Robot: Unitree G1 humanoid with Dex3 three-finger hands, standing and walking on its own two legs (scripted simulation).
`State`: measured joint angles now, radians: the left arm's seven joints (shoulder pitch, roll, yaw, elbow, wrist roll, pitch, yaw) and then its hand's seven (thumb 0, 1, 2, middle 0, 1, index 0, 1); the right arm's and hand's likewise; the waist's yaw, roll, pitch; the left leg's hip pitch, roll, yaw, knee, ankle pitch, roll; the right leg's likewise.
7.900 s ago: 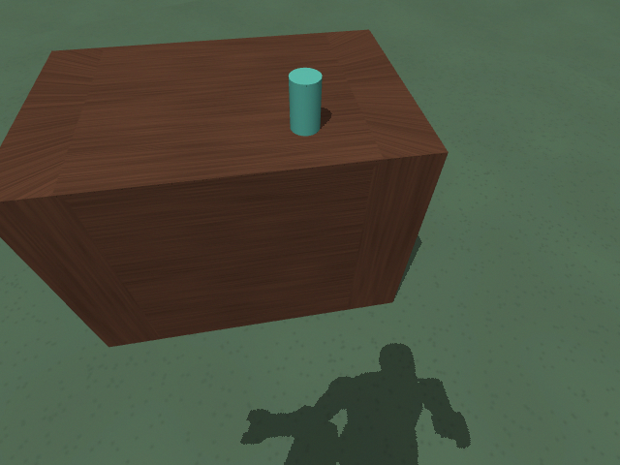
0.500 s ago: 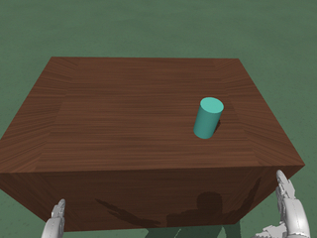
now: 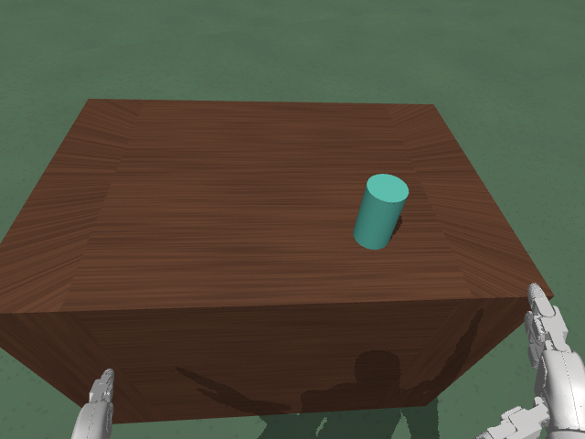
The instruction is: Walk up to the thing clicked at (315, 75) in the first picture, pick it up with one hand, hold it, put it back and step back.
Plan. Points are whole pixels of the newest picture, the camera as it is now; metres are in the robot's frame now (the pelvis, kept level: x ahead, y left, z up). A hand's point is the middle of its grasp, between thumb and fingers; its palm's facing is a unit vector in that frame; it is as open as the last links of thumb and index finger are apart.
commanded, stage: rise first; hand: right
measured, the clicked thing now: (378, 213) +0.50 -0.17 -0.01
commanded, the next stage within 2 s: go down in 0.38 s
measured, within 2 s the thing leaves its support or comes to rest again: neither
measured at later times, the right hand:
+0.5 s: hand (520, 368) +0.18 -0.25 +0.08, palm faces +0.28 +0.87 -0.41, open 17.5 cm
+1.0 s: hand (520, 276) +0.28 -0.28 +0.11, palm faces +0.17 +0.98 -0.14, open 17.5 cm
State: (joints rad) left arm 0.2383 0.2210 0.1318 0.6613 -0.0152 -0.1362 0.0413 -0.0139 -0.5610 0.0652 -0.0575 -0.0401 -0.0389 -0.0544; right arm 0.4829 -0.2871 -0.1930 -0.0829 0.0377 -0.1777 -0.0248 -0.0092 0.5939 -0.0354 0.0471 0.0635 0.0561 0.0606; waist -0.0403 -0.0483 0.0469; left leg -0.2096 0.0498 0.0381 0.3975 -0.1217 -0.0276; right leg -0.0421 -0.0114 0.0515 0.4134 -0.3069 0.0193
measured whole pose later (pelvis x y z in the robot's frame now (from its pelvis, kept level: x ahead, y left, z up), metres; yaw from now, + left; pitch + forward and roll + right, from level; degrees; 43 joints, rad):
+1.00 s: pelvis -0.01 +0.00 +0.00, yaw +0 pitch -1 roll +0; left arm 0.14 0.20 0.04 0.80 -0.03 -0.18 0.13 -0.01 -0.53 0.05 -0.05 -0.04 -0.04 -0.05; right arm -0.06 -0.44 -0.43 0.40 0.26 -0.18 0.33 -0.01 0.55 -0.01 0.06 0.05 0.07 0.04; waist 0.02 -0.02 0.00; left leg -0.30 0.06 0.04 0.44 -0.12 -0.03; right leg -0.14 -0.01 0.06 0.47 -0.32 0.02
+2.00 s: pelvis +0.00 +0.00 -0.02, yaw +0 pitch +9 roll +1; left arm 0.23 0.24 -0.06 0.64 -0.03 -0.20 0.17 -0.01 -0.55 0.07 -0.06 -0.05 -0.04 -0.06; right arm -0.52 -0.75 -0.58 0.98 0.27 -0.18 0.57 -0.01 0.57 -0.03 0.06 0.05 0.06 0.05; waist 0.07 0.02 -0.06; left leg -0.54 0.04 0.05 0.56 -0.17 -0.02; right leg -0.41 -0.02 0.07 0.66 -0.40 0.03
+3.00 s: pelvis -0.01 -0.01 -0.04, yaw +0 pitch +14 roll +2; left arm 0.26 0.28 -0.08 0.47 -0.03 -0.19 0.15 -0.01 -0.57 0.08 -0.06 -0.04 -0.04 -0.06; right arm -0.76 -0.91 -0.61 1.17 0.18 -0.13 0.60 -0.01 0.56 -0.04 0.06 0.05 0.06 0.05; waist 0.13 0.02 -0.11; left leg -0.74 0.04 0.04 0.72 -0.22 -0.03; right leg -0.62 -0.02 0.07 0.84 -0.47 0.02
